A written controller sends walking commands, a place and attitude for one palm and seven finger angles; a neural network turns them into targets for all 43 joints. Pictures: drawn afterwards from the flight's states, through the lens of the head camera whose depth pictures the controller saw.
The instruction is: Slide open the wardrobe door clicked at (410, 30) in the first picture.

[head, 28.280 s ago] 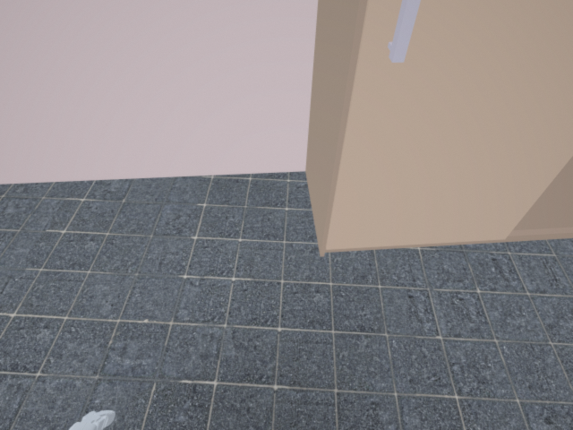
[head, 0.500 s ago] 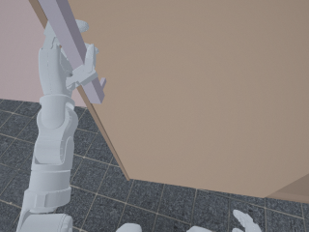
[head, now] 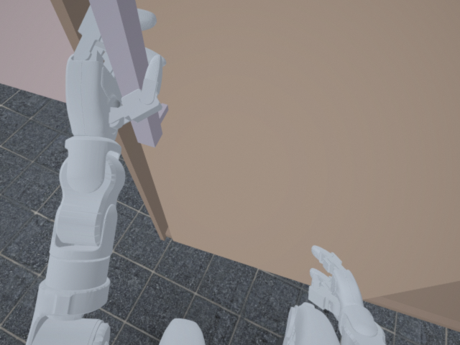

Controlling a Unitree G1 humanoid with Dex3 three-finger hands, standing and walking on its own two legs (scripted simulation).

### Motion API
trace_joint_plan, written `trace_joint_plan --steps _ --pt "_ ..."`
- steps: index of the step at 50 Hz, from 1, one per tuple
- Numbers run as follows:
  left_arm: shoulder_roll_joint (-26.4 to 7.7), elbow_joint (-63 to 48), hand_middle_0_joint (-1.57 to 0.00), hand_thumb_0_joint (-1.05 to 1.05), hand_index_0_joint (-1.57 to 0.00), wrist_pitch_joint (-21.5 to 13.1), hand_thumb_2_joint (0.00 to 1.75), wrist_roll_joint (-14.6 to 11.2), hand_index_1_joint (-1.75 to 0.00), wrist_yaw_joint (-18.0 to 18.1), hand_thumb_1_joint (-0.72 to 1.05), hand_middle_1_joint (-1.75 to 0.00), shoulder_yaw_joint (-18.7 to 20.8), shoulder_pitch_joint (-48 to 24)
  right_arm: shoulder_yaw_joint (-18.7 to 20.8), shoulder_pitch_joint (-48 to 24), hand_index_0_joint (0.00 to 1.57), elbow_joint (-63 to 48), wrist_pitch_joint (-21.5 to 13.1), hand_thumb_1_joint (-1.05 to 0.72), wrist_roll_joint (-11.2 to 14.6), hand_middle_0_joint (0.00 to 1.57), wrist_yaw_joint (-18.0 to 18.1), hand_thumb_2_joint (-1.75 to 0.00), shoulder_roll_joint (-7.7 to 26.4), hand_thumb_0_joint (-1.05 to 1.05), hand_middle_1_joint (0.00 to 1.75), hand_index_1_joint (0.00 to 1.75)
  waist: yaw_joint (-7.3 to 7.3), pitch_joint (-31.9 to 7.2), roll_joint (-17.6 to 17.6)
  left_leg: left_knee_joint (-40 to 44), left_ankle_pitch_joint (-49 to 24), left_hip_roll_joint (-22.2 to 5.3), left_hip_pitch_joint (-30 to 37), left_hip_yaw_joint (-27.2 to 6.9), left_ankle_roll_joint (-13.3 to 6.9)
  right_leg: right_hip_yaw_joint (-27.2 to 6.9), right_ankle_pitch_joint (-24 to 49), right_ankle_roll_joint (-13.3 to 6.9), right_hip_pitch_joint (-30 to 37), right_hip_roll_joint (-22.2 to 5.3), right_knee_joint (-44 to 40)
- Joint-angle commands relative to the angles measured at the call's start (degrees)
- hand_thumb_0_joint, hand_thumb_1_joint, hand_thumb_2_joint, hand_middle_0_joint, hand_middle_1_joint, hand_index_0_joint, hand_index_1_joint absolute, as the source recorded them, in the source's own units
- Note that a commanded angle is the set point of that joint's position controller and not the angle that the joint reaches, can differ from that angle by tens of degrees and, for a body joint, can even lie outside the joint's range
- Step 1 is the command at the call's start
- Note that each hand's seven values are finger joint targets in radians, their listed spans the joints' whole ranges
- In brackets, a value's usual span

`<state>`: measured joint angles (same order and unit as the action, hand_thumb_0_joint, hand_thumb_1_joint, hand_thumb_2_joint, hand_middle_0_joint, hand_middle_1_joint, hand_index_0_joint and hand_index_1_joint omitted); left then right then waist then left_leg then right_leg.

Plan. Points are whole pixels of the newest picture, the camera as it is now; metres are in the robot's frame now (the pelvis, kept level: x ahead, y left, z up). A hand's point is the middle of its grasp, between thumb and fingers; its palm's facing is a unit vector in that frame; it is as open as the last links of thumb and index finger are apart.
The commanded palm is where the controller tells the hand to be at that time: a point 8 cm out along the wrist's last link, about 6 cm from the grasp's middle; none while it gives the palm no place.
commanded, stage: step sideways, sliding the door along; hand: left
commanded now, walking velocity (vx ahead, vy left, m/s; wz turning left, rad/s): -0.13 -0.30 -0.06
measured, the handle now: (143, 63) +0.38 +0.23 +0.22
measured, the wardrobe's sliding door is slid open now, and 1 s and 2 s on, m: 0.04 0.25 0.49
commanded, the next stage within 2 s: none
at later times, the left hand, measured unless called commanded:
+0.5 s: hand (223, 111) +0.34 +0.12 +0.21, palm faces +0.33 -0.94 -0.02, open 6.9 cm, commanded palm +0.30 +0.10 +0.20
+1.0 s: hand (329, 143) +0.33 +0.00 +0.21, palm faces +0.29 -0.96 -0.01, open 6.8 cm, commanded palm +0.30 -0.03 +0.20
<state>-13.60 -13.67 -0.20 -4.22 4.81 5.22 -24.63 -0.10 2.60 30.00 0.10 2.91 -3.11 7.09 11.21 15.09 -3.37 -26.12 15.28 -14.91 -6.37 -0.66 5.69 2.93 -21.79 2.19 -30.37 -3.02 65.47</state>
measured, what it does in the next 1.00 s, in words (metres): steps to the right: right foot, then left foot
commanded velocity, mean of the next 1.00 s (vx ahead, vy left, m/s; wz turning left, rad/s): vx -0.01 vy -0.30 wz -0.08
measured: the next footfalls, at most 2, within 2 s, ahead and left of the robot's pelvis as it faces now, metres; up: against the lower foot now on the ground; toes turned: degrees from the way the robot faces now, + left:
right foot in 0.16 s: +0.12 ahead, -0.20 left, +0.00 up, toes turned -4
left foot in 0.36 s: +0.07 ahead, +0.04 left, +0.00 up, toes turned +9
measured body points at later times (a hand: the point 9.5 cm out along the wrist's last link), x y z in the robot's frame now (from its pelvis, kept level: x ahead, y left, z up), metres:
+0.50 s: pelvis +0.01 -0.09 -0.01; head +0.07 -0.05 +0.43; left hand +0.31 +0.17 +0.21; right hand +0.21 -0.31 -0.10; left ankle +0.03 +0.03 -0.75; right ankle -0.02 -0.24 -0.62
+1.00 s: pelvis -0.02 -0.18 -0.02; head +0.04 -0.18 +0.42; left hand +0.31 +0.05 +0.21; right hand +0.19 -0.39 -0.13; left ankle +0.01 -0.07 -0.75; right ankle -0.01 -0.32 -0.74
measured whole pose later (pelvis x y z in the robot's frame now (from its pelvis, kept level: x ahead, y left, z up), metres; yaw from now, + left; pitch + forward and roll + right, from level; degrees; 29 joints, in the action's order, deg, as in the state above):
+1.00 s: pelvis -0.02 -0.18 -0.02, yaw +2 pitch -4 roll -2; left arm -11.2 -11.7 -0.5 -4.4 10.3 7.4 -24.1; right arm 1.6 4.1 35.6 0.1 2.9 -0.4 12.5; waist 4.9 12.6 -2.2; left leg -34.8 12.9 -4.2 -15.4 4.4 0.3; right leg 5.4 -17.3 0.2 -13.8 -3.0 37.3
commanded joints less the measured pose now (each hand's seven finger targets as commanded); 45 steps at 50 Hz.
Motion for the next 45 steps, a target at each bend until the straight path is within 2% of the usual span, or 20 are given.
trace_joint_plan --steps 1,4,6,7,9,10,12,15,16,17,18,20,24,33,37,39,42,43,44,45 --pt "2.7 -17.1 -0.45 0.0 -0.45 -7.1 0.9 -1.0 -1.4 -1.8 0.9 -1.4 -11.2 -22.8 4.2 -2.4 0.2 -8.1 -3.4 -0.9 0.3 0.2 1.1 -0.9 10.5 0.0 0.3 0.3 -13.79 -26.7 -20.4 -0.2 -47.3 -6.0 16.7 4.8 -10.8 5.5 1.4 0.2 5.5 3.1 -12.9" --pt "1.0 -16.1 -0.45 0.0 -0.45 -7.7 0.9 -1.2 -1.4 -1.6 0.9 -1.4 -9.0 -19.7 3.7 -3.2 0.2 -8.3 -3.9 -0.9 0.8 0.2 1.1 -0.9 10.0 0.0 0.3 0.3 -13.07 -24.8 -16.3 -7.8 -43.2 -5.9 13.3 3.4 -8.6 4.6 8.4 -0.7 16.0 4.1 -28.4" --pt "-1.7 -17.2 -0.45 0.0 -0.45 -7.8 0.9 -0.2 -1.4 -1.8 0.9 -1.4 -7.1 -18.8 3.1 -3.0 0.2 -8.1 -4.3 -0.9 1.9 0.2 1.2 -0.9 9.3 0.0 0.3 0.3 -12.36 -25.2 -10.2 -17.0 -36.1 -0.8 10.1 3.3 -8.8 4.5 24.3 -0.4 25.2 4.4 -43.2" --pt "-2.5 -16.6 -0.45 0.0 -0.45 -8.0 0.9 0.4 -1.4 -1.7 0.9 -1.4 -7.0 -18.2 2.7 -2.7 0.2 -7.8 -4.5 -0.9 2.1 0.2 1.5 -0.9 7.9 0.0 0.3 0.3 -13.06 -24.6 -1.4 -22.3 -26.4 2.9 3.4 3.0 -7.6 2.0 35.7 -1.1 30.9 0.8 -46.1" --pt "-8.9 -17.5 -0.45 0.0 -0.45 -7.8 0.9 0.5 -1.4 -0.3 0.9 -1.4 -1.3 -15.0 2.9 -3.3 0.2 -7.1 -5.3 -0.9 1.4 0.2 2.5 -0.9 7.2 0.0 0.3 0.3 -12.1 -24.5 19.1 -39.4 22.4 13.3 -16.0 1.5 -3.5 -15.4 71.3 -9.8 34.8 -14.7 -41.1" --pt "-8.7 -19.9 -0.45 0.0 -0.45 -7.2 0.9 -0.6 -1.4 -0.3 0.9 -1.4 -0.6 -12.9 4.9 -1.6 0.2 -6.9 -5.4 -0.9 1.3 0.2 3.0 -0.9 8.7 0.0 0.3 0.3 -10.76 -26.9 31.3 -44.7 24.2 12.8 -14.1 -3.1 -3.9 -19.3 65.6 -11.7 31.2 -16.3 -40.4" --pt "-4.0 -25.9 -0.45 0.0 -0.45 -8.5 0.9 -1.3 -1.4 0.8 0.9 -1.4 -3.5 -13.5 3.4 -4.5 0.2 -5.3 -5.5 -0.9 0.9 0.2 3.0 -0.9 7.8 0.0 0.3 0.3 -11.62 -27.6 22.6 -35.9 22.1 11.8 -16.4 -2.2 -3.9 -12.6 57.8 -13.9 35.7 -16.1 -37.5" --pt "-3.3 -26.1 -0.45 0.0 -0.45 -10.1 0.9 -0.7 -1.4 1.4 0.9 -1.4 -4.4 -12.1 3.9 -3.7 0.2 -3.8 -3.5 -0.9 0.5 0.2 3.4 -0.9 8.7 0.0 0.3 0.3 -13.6 -29.7 14.2 -3.1 0.4 12.2 -2.7 5.3 -4.2 -4.8 46.6 -8.9 29.2 -10.0 -30.1" --pt "-1.9 -26.9 -0.45 0.0 -0.45 -10.3 0.9 -1.1 -1.4 1.3 0.9 -1.4 -6.3 -12.4 5.0 -4.4 0.2 -4.8 -3.0 -0.9 0.7 0.2 3.9 -0.9 9.7 0.0 0.3 0.3 -13.77 -29.7 6.2 5.2 -13.6 7.2 6.1 3.7 -4.8 -2.5 34.9 -6.3 22.5 -6.8 -23.0" --pt "0.0 -28.0 -0.45 0.0 -0.45 -10.4 0.9 -1.4 -1.4 0.8 0.9 -1.4 -7.9 -12.1 6.4 -4.6 0.2 -7.1 -2.8 -0.9 0.3 0.2 3.3 -0.9 12.0 0.0 0.3 0.3 -11.88 -30.5 -7.1 5.9 -37.2 -10.1 14.5 -13.4 -11.7 -0.4 5.7 -2.4 8.2 -0.9 -12.4" --pt "1.7 -24.2 -0.45 0.0 -0.45 -10.4 0.9 -0.6 -1.4 0.3 0.9 -1.4 -8.6 -11.1 6.8 -3.9 0.2 -7.9 -3.1 -0.9 0.2 0.2 2.0 -0.9 12.9 0.0 0.3 0.3 -11.66 -32.5 -6.1 5.2 -43.2 -17.2 13.4 -18.4 -17.4 -3.9 -10.0 -1.9 5.6 0.9 0.3" --pt "1.3 -27.5 -0.45 0.0 -0.45 -10.7 0.9 -0.3 -1.4 0.5 0.9 -1.4 -8.3 -17.7 6.4 -3.5 0.2 -7.1 -3.4 -0.9 -0.7 0.2 1.4 -0.9 12.3 0.0 0.3 0.3 -13.55 -28.1 -3.2 5.6 -31.5 -16.7 8.0 -18.9 -18.5 -7.7 -7.0 -1.7 0.7 0.2 12.7" --pt "4.3 -25.4 -0.45 0.0 -0.45 -8.6 0.9 0.2 -1.4 0.4 0.9 -1.4 -12.3 -15.8 5.5 -1.7 0.2 -6.3 -2.8 -0.9 -0.1 0.2 0.7 -0.9 12.0 0.0 0.3 0.3 -12.73 -26.9 -6.3 1.3 -37.1 -10.3 15.2 -3.7 -14.2 -3.5 -4.2 0.1 -8.4 0.6 18.4" --pt "3.9 -20.1 -0.45 0.0 -0.45 -8.0 0.9 0.4 -1.4 -0.6 0.9 -1.4 -12.2 -18.5 3.9 -0.6 0.2 -8.3 -4.8 -0.9 -0.2 0.2 1.0 -0.9 10.7 0.0 0.3 0.3 -13.67 -26.2 -20.2 3.1 -32.1 -8.5 11.4 3.0 -11.5 4.3 -2.6 0.2 9.6 2.6 -16.3" --pt "2.5 -16.1 -0.45 0.0 -0.45 -8.4 0.9 -0.3 -1.4 -0.6 0.9 -1.4 -10.8 -20.7 3.5 -0.6 0.2 -7.7 -5.1 -0.9 -0.1 0.2 0.9 -0.9 10.6 0.0 0.3 0.3 -13.44 -27.3 -16.7 -3.0 -30.7 -8.3 9.3 1.3 -10.9 3.2 1.6 -0.7 17.4 3.2 -30.0" --pt "0.6 -14.4 -0.45 0.0 -0.45 -8.9 0.9 0.0 -1.4 -0.9 0.9 -1.4 -9.3 -22.7 2.9 -1.5 0.2 -7.0 -5.0 -0.9 0.6 0.2 1.0 -0.9 10.1 0.0 0.3 0.3 -12.29 -28.5 -9.5 -9.6 -21.9 -4.5 4.4 0.6 -8.9 2.6 14.3 -0.8 26.0 2.2 -41.8" --pt "-5.3 -13.7 -0.45 0.0 -0.45 -9.2 0.9 0.8 -1.4 0.5 0.9 -1.4 -6.5 -26.0 2.2 -1.7 0.2 -5.1 -4.7 -0.9 1.2 0.2 1.9 -0.9 7.1 0.0 0.3 0.3 -13.42 -28.7 13.3 -26.1 9.1 7.5 -11.6 4.9 -4.4 -11.0 45.8 -7.5 32.9 -11.8 -44.4" --pt "-6.0 -13.4 -0.45 0.0 -0.45 -8.7 0.9 0.2 -1.4 0.4 0.9 -1.4 -5.6 -25.6 3.6 -3.4 0.2 -5.0 -4.7 -0.9 1.1 0.2 2.6 -0.9 8.7 0.0 0.3 0.3 -11.14 -26.9 29.8 -35.9 18.1 12.8 -17.7 2.0 -4.0 -20.1 45.8 -11.5 32.3 -13.5 -44.3" --pt "-3.5 -15.7 -0.45 0.0 -0.45 -8.7 0.9 -0.4 -1.4 0.5 0.9 -1.4 -7.5 -26.0 3.7 -4.6 0.2 -4.2 -4.7 -0.9 0.5 0.2 3.1 -0.9 9.0 0.0 0.3 0.3 -10.31 -24.5 28.9 -39.2 20.2 12.3 -19.9 -0.2 -4.3 -20.3 46.6 -13.9 31.7 -14.8 -43.2" --pt "-0.2 -17.8 -0.45 0.0 -0.45 -9.1 0.9 -0.7 -1.4 0.9 0.9 -1.4 -9.2 -24.9 3.2 -4.1 0.2 -3.4 -4.2 -0.9 0.2 0.2 3.3 -0.9 8.4 0.0 0.3 0.3 -10.99 -25.2 21.2 -33.3 19.9 11.6 -19.9 -0.3 -4.6 -16.1 48.6 -14.8 34.3 -14.3 -39.9"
